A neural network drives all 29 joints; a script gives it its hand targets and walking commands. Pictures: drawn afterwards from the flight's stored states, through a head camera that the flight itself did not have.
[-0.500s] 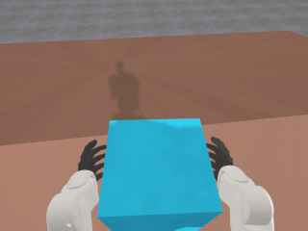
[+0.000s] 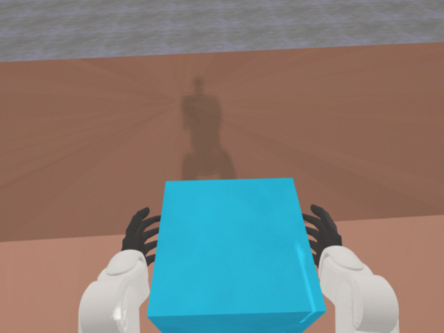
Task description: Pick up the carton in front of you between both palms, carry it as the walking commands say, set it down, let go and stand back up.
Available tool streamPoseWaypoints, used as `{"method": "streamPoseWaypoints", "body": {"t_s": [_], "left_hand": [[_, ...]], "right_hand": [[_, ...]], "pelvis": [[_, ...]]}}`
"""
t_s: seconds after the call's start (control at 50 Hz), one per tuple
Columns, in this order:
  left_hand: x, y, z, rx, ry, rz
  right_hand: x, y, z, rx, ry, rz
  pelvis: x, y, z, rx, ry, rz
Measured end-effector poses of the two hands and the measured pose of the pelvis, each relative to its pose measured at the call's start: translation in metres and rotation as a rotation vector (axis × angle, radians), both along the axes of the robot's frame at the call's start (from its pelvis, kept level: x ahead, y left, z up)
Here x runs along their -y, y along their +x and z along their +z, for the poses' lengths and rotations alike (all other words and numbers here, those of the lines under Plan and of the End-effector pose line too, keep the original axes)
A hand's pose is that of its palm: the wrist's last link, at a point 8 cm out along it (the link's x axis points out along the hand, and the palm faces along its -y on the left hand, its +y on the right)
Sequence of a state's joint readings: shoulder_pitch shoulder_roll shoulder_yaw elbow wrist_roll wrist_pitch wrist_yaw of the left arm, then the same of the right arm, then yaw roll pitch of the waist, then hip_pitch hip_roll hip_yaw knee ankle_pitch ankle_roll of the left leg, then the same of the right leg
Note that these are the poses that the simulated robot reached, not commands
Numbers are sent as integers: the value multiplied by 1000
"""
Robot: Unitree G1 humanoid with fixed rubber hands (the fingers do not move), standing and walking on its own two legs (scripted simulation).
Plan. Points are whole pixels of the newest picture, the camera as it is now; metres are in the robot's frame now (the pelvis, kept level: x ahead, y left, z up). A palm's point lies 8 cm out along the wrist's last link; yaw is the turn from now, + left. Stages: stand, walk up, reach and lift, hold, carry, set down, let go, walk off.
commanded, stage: carry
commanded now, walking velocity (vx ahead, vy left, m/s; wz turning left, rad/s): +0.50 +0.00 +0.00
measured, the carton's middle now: (231, 268) +0.24 +0.00 +0.01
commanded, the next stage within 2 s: none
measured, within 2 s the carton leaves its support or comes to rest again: neither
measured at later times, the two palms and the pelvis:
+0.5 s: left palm (158, 112) +0.59 +0.16 +0.09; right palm (283, 111) +0.57 -0.13 +0.09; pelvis +0.35 +0.03 +0.00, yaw -4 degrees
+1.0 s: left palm (185, 37) +1.01 +0.13 +0.10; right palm (272, 38) +1.00 -0.17 +0.09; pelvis +0.67 -0.02 -0.01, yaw -1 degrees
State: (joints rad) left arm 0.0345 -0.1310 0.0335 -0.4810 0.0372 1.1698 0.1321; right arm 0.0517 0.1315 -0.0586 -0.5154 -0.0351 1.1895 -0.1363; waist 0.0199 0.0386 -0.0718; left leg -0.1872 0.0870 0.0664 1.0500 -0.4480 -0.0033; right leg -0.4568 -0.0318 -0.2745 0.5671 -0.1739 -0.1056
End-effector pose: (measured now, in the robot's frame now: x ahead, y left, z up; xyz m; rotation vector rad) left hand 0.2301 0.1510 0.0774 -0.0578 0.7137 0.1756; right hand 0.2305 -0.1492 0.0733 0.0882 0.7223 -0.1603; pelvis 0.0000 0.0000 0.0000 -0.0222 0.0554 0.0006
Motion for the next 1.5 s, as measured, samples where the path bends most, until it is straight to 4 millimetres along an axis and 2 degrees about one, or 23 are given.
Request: {"method": "streamPoseWaypoints", "body": {"t_s": [0.1,0.2,0.28,0.34,0.46,0.54,0.64,0.8,0.88,0.96,1.0,1.06,1.12,1.2,1.28,1.38,1.44,1.5], "left_hand": [[4,46,13,-24,0,45],[9,112,32,29,7,29],[10,174,42,82,4,-4],[6,223,41,112,-4,-23],[-11,330,15,121,-43,-47],[-14,389,11,42,-43,-82],[-12,461,28,53,-46,-107],[-6,594,50,126,-48,-59],[3,669,46,130,-23,-36],[16,745,31,127,0,-2],[21,775,21,104,2,14],[25,811,5,48,-8,43],[28,845,-2,30,-34,72],[31,896,1,68,-62,86],[34,953,9,120,-68,70],[31,1038,12,193,-63,27],[33,1096,1,228,-60,-24],[40,1141,-18,161,-49,-72]], "right_hand": [[4,58,11,-23,2,40],[9,119,28,30,5,27],[10,171,38,84,11,-1],[6,215,40,113,2,-20],[-12,314,25,122,-39,-43],[-15,362,21,42,-45,-75],[-14,427,39,52,-51,-98],[-7,571,59,126,-21,-76],[4,652,51,130,-14,-58],[17,737,28,128,8,-29],[23,774,14,104,7,-13],[26,817,1,49,31,-5],[28,856,-3,31,55,-9],[31,908,2,69,62,-15],[34,960,10,123,57,-26],[32,1035,14,198,19,-36],[33,1082,7,232,-25,-60],[40,1116,-9,167,-40,-83]], "pelvis": [[11,57,22,-12,34,6],[12,122,31,-16,53,-6],[7,179,28,-13,48,-16],[-1,225,20,-9,39,-23],[-22,324,-8,15,44,-58],[-32,367,4,5,27,-77],[-37,423,22,-7,4,-72],[-25,524,25,-14,7,-46],[-10,583,14,-15,25,-32],[9,645,-8,-3,27,-16],[17,670,-12,0,26,-14],[26,705,-6,-11,30,-11],[35,741,3,-30,36,-6],[42,793,10,-53,48,-10],[41,853,8,-58,42,-23],[32,941,-16,-33,8,-43],[26,996,-45,-4,-9,-62],[22,1032,-53,-8,12,-52]]}}
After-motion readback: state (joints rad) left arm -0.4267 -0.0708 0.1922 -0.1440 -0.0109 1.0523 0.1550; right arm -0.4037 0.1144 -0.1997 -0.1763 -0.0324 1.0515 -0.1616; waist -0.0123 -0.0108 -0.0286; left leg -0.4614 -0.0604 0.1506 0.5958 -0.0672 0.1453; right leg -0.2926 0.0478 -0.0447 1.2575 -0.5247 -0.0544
